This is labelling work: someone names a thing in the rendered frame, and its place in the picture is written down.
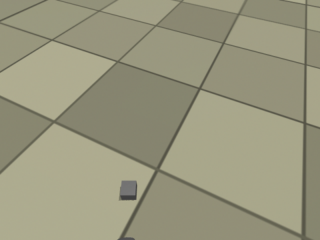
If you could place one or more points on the small box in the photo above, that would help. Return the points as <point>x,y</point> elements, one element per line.
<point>128,190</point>

